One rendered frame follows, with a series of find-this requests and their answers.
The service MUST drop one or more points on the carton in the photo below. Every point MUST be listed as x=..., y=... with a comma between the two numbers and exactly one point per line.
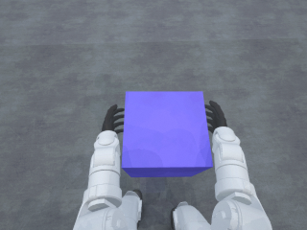
x=165, y=134

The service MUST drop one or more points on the robot right hand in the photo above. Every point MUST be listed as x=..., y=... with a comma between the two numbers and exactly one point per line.
x=218, y=116

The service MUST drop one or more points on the robot right forearm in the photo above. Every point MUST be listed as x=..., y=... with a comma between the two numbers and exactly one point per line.
x=231, y=169

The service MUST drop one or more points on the right robot thigh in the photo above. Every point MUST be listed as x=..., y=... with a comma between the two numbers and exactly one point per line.
x=187, y=217

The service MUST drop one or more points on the robot left hand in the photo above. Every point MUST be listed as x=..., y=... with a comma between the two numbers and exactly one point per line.
x=109, y=124

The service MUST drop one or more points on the robot thigh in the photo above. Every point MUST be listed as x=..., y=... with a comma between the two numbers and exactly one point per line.
x=131, y=207
x=187, y=217

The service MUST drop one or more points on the robot left upper arm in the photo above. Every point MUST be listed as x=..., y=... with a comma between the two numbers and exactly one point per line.
x=109, y=218

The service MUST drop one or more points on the left robot thigh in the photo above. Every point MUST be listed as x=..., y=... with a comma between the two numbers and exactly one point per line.
x=131, y=207

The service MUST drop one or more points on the robot left forearm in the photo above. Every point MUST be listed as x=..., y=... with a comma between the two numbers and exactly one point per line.
x=103, y=188

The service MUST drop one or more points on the robot right upper arm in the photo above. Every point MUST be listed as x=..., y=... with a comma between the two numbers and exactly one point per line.
x=230, y=214

